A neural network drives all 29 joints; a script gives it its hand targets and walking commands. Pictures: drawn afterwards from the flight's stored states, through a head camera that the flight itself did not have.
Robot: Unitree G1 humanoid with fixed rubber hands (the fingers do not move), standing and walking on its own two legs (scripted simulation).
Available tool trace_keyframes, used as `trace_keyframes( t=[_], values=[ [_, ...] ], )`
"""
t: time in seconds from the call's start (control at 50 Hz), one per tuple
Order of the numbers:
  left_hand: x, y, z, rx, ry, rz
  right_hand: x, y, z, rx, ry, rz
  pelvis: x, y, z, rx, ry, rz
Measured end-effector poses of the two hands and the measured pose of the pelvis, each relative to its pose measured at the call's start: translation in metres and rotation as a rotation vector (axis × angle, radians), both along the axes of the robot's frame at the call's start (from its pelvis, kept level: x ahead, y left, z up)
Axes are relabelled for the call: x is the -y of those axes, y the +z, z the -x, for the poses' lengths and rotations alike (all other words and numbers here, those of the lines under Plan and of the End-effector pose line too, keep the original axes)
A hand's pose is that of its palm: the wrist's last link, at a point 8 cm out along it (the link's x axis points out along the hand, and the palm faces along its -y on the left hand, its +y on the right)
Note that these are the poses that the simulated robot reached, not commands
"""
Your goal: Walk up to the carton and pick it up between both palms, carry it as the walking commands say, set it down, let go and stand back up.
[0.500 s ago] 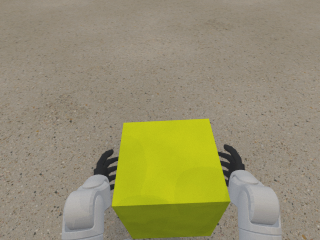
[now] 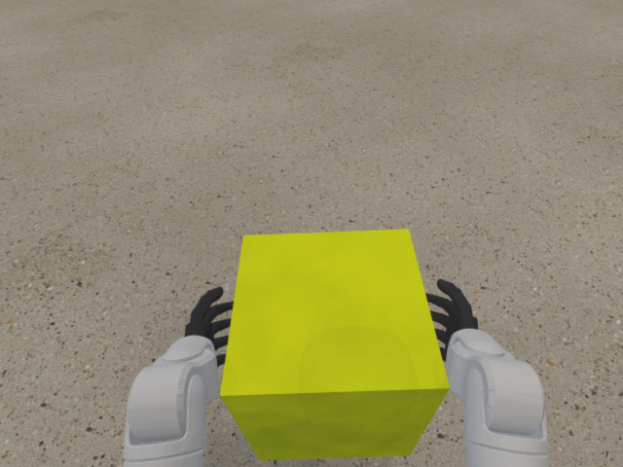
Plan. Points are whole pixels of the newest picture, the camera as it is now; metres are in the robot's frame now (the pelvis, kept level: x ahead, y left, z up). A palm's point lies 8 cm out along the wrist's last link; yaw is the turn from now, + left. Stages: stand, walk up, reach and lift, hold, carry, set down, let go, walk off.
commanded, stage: carry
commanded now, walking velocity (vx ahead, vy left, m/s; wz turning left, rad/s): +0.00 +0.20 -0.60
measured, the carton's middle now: (330, 350) +0.29 +0.00 +0.00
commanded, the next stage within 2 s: none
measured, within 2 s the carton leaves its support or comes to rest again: neither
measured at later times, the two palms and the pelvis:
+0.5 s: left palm (151, 365) +0.24 +0.20 +0.07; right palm (425, 432) +0.17 -0.09 +0.07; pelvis -0.05 +0.12 -0.01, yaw -19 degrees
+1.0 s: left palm (114, 368) +0.24 +0.24 +0.06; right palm out of the picture +0.09 -0.02 +0.07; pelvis -0.06 +0.25 +0.00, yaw -33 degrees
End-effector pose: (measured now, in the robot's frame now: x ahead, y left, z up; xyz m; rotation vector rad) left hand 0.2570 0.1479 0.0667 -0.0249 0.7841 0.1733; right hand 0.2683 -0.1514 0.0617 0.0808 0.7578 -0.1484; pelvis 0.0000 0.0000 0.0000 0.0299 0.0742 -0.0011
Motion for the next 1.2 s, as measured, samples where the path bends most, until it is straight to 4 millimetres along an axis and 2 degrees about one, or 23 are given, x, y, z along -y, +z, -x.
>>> trace_keyframes(
  t=[0.08, 0.14, 0.26, 0.32, 0.38, 0.44, 0.52, 0.62, 0.72, 0.84, 0.94, 1.04, 1.2],
  values=[
    [0.001, -0.002, 0.006, -0.028, -0.076, -0.002, 0.001, 0.0, 0.026, -0.027, -0.075, -0.002, -0.019, 0.007, 0.015, -0.003, -0.045, -0.022],
    [-0.005, -0.001, 0.009, -0.014, -0.121, 0.007, -0.006, 0.004, 0.042, -0.014, -0.122, 0.007, -0.037, 0.007, 0.026, -0.007, -0.078, -0.03],
    [-0.036, -0.01, 0.013, 0.034, -0.18, 0.057, -0.039, 0.011, 0.064, 0.033, -0.181, 0.059, -0.083, -0.004, 0.042, -0.008, -0.146, -0.004],
    [-0.053, -0.012, 0.021, 0.005, -0.175, 0.084, -0.056, 0.011, 0.075, 0.004, -0.173, 0.086, -0.097, 0.0, 0.046, 0.001, -0.203, 0.014],
    [-0.06, -0.009, 0.026, -0.017, -0.186, 0.086, -0.064, 0.013, 0.085, -0.017, -0.187, 0.082, -0.108, 0.004, 0.048, 0.01, -0.246, 0.027],
    [-0.061, -0.003, 0.025, 0.005, -0.214, 0.071, -0.066, 0.014, 0.092, 0.005, -0.218, 0.065, -0.117, 0.002, 0.051, 0.01, -0.29, 0.025],
    [-0.049, 0.002, 0.019, 0.042, -0.277, 0.036, -0.058, 0.007, 0.104, 0.043, -0.287, 0.028, -0.128, -0.007, 0.056, 0.002, -0.346, 0.016],
    [-0.038, 0.0, 0.021, -0.021, -0.394, 0.004, -0.057, 0.0, 0.139, -0.02, -0.399, 0.0, -0.151, 0.005, 0.062, 0.001, -0.394, -0.007],
    [-0.04, 0.001, 0.022, -0.02, -0.494, 0.014, -0.07, 0.006, 0.165, -0.018, -0.502, 0.007, -0.183, 0.01, 0.067, -0.002, -0.453, -0.025],
    [-0.064, -0.006, 0.012, 0.029, -0.564, 0.058, -0.104, 0.011, 0.173, 0.028, -0.568, 0.057, -0.226, -0.004, 0.061, -0.005, -0.508, 0.005],
    [-0.09, -0.01, 0.018, -0.028, -0.54, 0.074, -0.129, 0.01, 0.176, -0.029, -0.54, 0.073, -0.242, 0.001, 0.059, 0.008, -0.561, 0.03],
    [-0.096, 0.0, 0.02, 0.007, -0.54, 0.058, -0.134, 0.013, 0.178, 0.007, -0.544, 0.053, -0.25, 0.0, 0.063, 0.011, -0.588, 0.038],
    [-0.095, 0.008, 0.023, 0.006, -0.6, 0.036, -0.141, 0.018, 0.194, 0.006, -0.604, 0.032, -0.266, 0.005, 0.064, 0.024, -0.578, 0.046]
  ],
)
